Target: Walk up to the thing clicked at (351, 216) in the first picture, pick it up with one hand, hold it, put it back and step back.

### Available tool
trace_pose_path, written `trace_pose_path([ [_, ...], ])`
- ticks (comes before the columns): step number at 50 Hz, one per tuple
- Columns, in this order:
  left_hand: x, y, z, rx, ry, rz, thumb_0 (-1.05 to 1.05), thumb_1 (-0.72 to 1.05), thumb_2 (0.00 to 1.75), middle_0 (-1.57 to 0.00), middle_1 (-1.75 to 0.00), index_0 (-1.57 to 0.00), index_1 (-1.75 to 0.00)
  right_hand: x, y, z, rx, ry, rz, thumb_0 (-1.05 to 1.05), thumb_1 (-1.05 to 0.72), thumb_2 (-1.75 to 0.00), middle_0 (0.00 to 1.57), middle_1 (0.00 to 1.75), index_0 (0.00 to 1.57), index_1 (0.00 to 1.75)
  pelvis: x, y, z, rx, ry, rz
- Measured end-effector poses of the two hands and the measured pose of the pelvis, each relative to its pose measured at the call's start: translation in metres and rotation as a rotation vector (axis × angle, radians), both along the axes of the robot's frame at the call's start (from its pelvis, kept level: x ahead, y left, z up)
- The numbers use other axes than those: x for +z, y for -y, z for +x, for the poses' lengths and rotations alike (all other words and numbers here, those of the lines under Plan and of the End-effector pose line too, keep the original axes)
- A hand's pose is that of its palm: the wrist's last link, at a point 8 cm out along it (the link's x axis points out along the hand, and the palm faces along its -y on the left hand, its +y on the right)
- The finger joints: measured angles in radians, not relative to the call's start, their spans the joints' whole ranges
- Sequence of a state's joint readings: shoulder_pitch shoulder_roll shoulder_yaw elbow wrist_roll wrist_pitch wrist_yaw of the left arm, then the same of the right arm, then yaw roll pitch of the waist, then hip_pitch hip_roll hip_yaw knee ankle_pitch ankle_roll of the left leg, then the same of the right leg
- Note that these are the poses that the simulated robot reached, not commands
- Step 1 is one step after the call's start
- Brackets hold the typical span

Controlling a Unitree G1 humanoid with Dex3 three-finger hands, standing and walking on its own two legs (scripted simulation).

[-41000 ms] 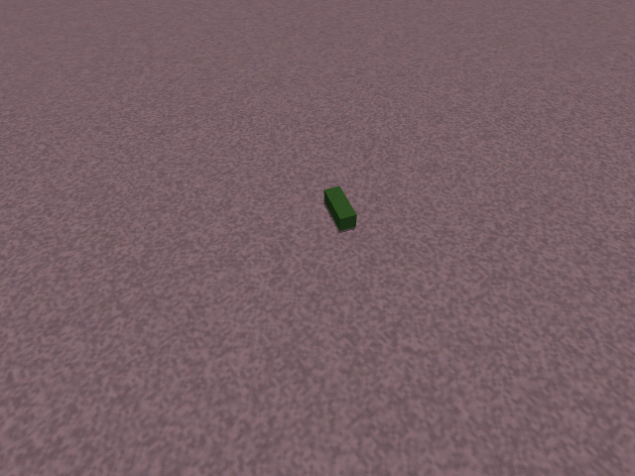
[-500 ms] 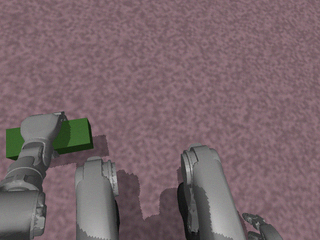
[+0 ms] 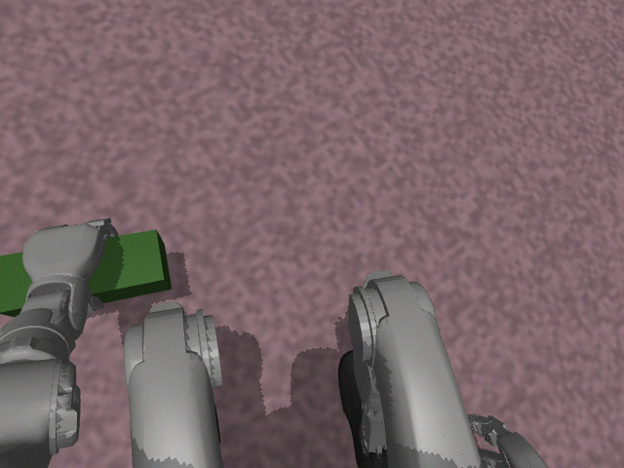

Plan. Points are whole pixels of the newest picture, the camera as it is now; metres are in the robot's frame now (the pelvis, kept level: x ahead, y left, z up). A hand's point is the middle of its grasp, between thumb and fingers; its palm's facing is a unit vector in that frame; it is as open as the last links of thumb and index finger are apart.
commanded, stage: rest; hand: left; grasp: from above
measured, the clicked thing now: (91, 274) +0.39 +0.28 -0.23
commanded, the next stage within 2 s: open in 0.88 s
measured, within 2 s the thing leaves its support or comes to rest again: rests again in 0.50 s
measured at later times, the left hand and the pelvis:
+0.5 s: hand (97, 275) +0.39 +0.27 -0.24, palm faces -0.45 -0.13 -0.88, open 10.6 cm; pelvis +0.00 +0.00 -0.03, yaw -2 degrees
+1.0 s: hand (99, 274) +0.40 +0.27 -0.25, palm faces -0.44 -0.11 -0.89, open 10.6 cm; pelvis +0.00 +0.01 -0.03, yaw -4 degrees
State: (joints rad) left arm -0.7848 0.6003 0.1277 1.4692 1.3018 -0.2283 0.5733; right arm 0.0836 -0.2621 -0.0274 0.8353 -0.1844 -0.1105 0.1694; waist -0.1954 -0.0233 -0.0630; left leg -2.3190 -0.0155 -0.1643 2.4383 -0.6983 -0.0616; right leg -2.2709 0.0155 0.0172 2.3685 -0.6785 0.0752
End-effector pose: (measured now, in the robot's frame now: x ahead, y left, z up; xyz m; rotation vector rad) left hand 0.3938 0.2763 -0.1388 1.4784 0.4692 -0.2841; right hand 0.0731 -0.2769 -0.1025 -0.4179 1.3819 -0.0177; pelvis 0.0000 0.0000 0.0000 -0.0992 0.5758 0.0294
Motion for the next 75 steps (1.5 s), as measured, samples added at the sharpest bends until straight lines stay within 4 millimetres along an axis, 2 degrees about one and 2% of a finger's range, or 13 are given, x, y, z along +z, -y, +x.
trace_pose_path([
  [12,-0.021,0.002,0.008,0.021,0.004,-0.023,-0.02,-0.11,0.62,-0.64,-0.65,-0.66,-0.6,-0.01,-0.001,-0.005,0.04,-0.031,0.02,0.0,-0.9,-0.9,0.2,0.3,0.21,0.3,-0.015,0.0,0.003,-0.01,0.021,-0.011],
  [30,-0.048,0.001,0.007,0.017,0.001,-0.039,-0.02,-0.1,0.58,-0.65,-0.64,-0.67,-0.58,-0.014,0.0,-0.015,0.111,-0.07,0.022,0.0,-0.9,-0.9,0.2,0.29,0.2,0.3,-0.032,-0.002,0.004,-0.021,0.067,-0.032],
  [53,-0.05,0.001,0.006,0.001,0.02,-0.036,-0.02,-0.12,0.59,-0.66,-0.65,-0.67,-0.6,-0.003,-0.016,-0.025,0.202,-0.068,0.077,0.0,-0.9,-0.9,0.2,0.3,0.2,0.3,-0.034,-0.011,0.001,-0.036,0.105,-0.075],
  [60,-0.054,0.002,0.005,-0.017,0.019,-0.044,-0.01,-0.15,0.67,-0.55,-0.75,-0.55,-0.71,0.001,-0.019,-0.029,0.216,-0.07,0.083,0.0,-0.9,-0.9,0.2,0.3,0.2,0.3,-0.034,-0.013,-0.001,-0.041,0.12,-0.087],
  [75,-0.06,-0.001,0.014,0.017,0.042,-0.032,-0.01,-0.44,0.91,-0.2,-0.97,-0.21,-0.96,0.008,-0.02,-0.031,0.215,-0.06,0.093,0.0,-0.9,-0.9,0.2,0.3,0.2,0.3,-0.035,-0.017,0.0,-0.048,0.119,-0.106],
])
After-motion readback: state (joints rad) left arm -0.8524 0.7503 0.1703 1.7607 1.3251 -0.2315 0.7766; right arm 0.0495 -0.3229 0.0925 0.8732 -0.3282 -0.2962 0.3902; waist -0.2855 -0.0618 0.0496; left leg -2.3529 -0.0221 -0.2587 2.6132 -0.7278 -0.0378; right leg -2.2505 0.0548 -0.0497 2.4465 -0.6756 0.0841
